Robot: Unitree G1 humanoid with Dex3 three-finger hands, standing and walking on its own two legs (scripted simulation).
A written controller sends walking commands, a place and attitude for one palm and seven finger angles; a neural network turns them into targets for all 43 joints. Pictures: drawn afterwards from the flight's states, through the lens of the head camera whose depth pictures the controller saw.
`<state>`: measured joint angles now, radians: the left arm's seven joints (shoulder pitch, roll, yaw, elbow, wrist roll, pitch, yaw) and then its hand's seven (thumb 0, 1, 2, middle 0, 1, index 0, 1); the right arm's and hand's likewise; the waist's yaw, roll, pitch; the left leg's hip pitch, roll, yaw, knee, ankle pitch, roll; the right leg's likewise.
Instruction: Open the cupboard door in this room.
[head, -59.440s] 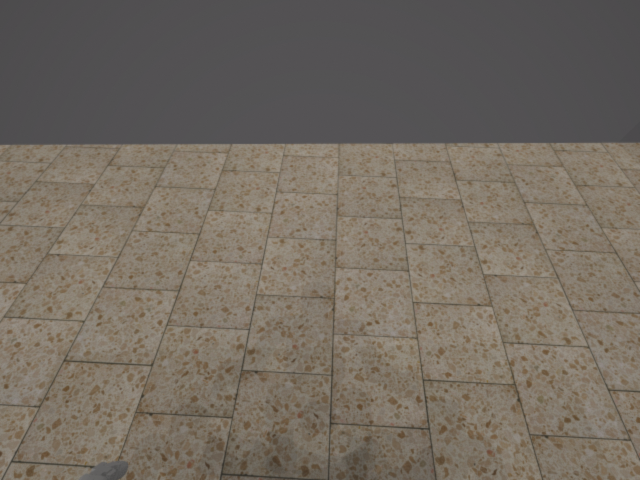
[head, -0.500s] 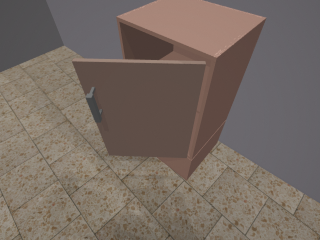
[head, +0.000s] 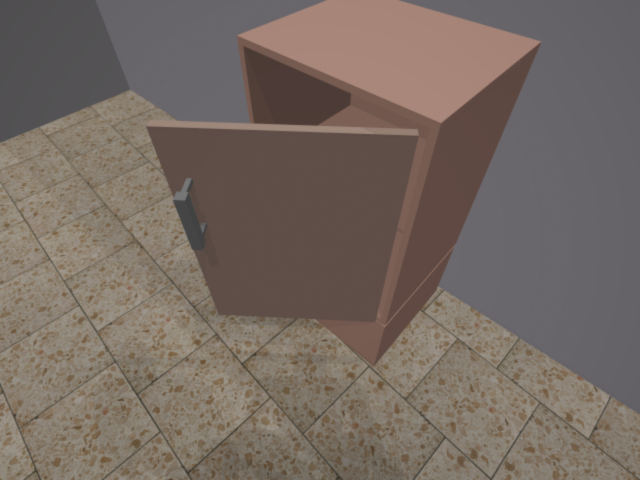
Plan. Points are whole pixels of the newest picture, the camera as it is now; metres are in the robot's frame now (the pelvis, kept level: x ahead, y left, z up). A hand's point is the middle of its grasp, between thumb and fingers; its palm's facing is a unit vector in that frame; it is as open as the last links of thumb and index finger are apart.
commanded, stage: shuffle to correct the standing spot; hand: left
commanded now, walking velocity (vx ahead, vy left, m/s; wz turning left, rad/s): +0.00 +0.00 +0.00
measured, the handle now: (193, 214) +0.55 +0.28 -0.04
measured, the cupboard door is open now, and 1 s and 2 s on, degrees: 39 39 39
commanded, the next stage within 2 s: come to a stop and stand still in 0.40 s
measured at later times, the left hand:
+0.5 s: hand out of the picture +0.01 +0.22 -0.19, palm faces +0.08 -0.97 -0.21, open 7.4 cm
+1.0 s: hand out of the picture +0.04 +0.21 -0.18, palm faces +0.01 -0.97 -0.24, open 7.2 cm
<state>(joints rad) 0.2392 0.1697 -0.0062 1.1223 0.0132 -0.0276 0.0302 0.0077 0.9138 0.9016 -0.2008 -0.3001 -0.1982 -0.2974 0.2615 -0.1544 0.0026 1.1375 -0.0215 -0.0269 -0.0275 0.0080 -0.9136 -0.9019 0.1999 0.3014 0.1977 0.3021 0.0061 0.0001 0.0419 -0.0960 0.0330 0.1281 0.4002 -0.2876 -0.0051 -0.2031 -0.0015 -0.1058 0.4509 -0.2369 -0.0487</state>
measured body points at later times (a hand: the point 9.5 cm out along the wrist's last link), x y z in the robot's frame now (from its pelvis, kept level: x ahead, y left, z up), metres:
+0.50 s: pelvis +0.00 +0.03 -0.01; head +0.02 +0.04 +0.44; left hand +0.01 +0.27 -0.17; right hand +0.00 -0.19 -0.16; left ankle -0.05 +0.11 -0.74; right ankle +0.01 -0.08 -0.74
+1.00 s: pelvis -0.01 +0.03 -0.01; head +0.01 +0.02 +0.44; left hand +0.04 +0.26 -0.16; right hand -0.01 -0.18 -0.17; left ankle -0.05 +0.11 -0.74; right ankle +0.00 -0.07 -0.74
